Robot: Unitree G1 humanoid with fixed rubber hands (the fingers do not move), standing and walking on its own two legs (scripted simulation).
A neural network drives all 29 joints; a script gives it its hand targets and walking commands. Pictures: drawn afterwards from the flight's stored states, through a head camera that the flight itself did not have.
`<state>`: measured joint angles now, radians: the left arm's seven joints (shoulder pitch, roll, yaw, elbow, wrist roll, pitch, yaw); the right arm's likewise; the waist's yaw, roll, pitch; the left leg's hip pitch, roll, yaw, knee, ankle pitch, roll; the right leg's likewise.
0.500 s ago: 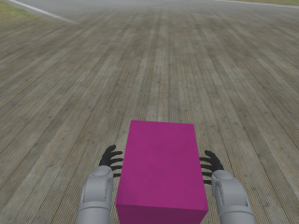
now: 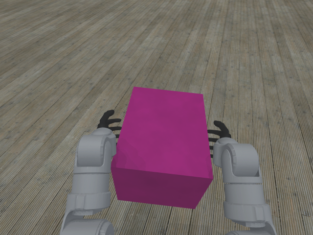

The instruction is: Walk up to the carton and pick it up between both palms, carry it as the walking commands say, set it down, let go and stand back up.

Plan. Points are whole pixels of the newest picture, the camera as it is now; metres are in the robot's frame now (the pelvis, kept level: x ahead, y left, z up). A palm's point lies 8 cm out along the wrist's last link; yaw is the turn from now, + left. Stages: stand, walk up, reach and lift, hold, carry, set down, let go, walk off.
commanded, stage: carry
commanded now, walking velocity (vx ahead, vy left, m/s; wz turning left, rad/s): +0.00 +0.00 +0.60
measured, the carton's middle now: (162, 144) +0.39 +0.02 +0.02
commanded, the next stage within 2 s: none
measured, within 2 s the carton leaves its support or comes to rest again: neither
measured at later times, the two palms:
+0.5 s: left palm (55, 169) +0.26 +0.26 +0.10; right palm (178, 142) +0.34 -0.03 +0.09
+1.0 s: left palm (16, 219) +0.16 +0.28 +0.11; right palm (159, 151) +0.30 +0.02 +0.11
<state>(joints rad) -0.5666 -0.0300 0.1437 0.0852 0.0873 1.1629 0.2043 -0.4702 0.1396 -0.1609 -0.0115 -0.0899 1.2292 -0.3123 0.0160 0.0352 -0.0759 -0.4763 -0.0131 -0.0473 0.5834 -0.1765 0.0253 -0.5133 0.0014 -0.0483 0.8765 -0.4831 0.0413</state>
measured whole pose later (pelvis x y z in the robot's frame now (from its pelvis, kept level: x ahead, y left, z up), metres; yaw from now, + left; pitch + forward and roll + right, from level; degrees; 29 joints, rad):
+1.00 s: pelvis -0.07 -0.04 -0.01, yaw +37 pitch +3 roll +2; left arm -0.72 -0.09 0.25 0.13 0.16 1.18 0.19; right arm -0.68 0.12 -0.28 0.03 -0.08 1.30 -0.35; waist -0.08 -0.04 0.00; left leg -0.39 -0.03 0.10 0.60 -0.26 0.03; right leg -0.42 -0.20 -0.20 0.76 -0.40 0.04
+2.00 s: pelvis -0.13 -0.18 -0.01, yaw +70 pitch +3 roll +0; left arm -0.76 -0.07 0.22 0.19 0.04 1.21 0.29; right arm -0.61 0.16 -0.32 -0.01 -0.18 1.30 -0.26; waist 0.06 0.05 0.04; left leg -0.53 -0.02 -0.01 0.76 -0.35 0.00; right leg -0.38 -0.08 -0.18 0.67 -0.31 -0.01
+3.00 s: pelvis -0.12 -0.25 +0.00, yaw +72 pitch +1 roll +0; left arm -0.64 -0.06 0.23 0.34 0.16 1.17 0.17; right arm -0.55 0.17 -0.27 0.19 -0.16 1.26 -0.30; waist 0.00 0.00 -0.10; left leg -0.38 0.05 0.06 0.51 -0.15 -0.02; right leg -0.34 -0.01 -0.17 0.56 -0.25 -0.07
